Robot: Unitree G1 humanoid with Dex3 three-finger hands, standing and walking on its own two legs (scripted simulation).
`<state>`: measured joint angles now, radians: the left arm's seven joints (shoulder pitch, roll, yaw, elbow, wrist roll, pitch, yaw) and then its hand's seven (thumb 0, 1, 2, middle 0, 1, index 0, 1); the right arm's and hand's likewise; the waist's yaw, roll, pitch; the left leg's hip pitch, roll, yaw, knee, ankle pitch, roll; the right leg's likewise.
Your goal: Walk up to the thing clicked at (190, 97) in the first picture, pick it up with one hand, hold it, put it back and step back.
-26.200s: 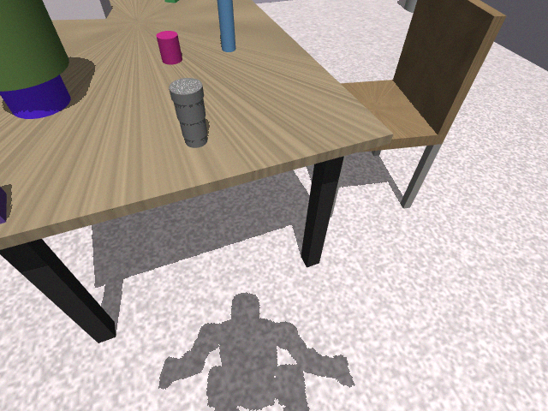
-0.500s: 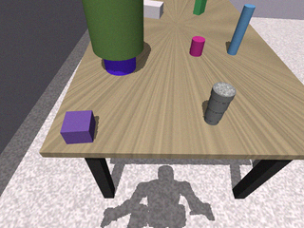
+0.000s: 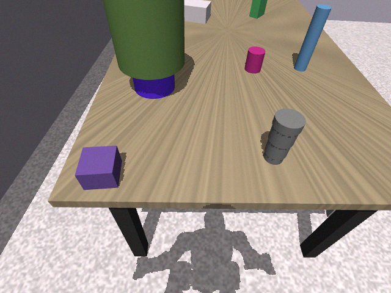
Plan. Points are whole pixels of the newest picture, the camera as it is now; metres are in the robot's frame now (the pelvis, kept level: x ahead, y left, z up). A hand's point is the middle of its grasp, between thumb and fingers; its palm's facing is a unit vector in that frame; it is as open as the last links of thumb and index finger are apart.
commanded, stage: home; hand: right
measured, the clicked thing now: (280, 139) +0.46 -0.22 +0.03
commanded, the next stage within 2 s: stand in 0.46 s
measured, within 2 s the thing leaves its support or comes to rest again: neither
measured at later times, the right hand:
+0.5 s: hand out of the picture +0.07 -0.26 -0.16, palm faces -0.04 +0.93 -0.35, open 17.5 cm
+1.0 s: hand out of the picture +0.08 -0.26 -0.16, palm faces -0.04 +0.94 -0.35, open 9.6 cm
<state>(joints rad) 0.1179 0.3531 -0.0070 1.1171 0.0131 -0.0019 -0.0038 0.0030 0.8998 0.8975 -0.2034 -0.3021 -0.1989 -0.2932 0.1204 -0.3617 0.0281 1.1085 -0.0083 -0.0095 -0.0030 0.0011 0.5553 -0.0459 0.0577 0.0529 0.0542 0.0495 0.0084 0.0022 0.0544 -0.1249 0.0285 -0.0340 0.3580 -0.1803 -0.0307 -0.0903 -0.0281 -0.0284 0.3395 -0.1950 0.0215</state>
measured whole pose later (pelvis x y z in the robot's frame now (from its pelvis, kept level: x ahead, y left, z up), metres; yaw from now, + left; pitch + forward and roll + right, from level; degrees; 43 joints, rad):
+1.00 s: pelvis +0.01 +0.00 +0.00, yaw +0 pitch -3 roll +0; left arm 0.12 0.35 -0.01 1.11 0.01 -0.01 0.00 0.00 0.90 0.90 -0.20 -0.30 -0.20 -0.30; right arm 0.13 -0.36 0.01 1.12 -0.01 -0.01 0.00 0.00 -0.51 -0.81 0.20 0.29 0.20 0.29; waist 0.01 0.00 0.05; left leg -0.11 0.03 -0.03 0.34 -0.18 -0.03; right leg -0.08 -0.03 -0.03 0.32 -0.20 0.02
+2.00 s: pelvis +0.01 -0.01 +0.00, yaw +0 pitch -2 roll +0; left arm 0.12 0.35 0.00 1.11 0.01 -0.01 0.00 0.00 0.90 0.90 -0.20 -0.30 -0.20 -0.30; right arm 0.12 -0.35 0.01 1.11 -0.01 0.00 0.00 0.01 -0.90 -0.90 0.20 0.30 0.20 0.30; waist 0.01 0.01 0.06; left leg -0.11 0.04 -0.04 0.33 -0.18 -0.04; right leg -0.08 -0.02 -0.03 0.32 -0.20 0.01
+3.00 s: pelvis +0.01 +0.00 +0.00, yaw +0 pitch -3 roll +0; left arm 0.14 0.35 0.00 1.11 0.01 -0.01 0.00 0.00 0.90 0.90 -0.20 -0.30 -0.20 -0.30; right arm 0.13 -0.35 0.01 1.12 -0.01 0.00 0.00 0.01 -0.90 -0.90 0.20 0.30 0.20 0.30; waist 0.01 0.00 0.06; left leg -0.11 0.03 -0.03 0.33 -0.17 -0.04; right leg -0.08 -0.03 -0.03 0.33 -0.20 0.02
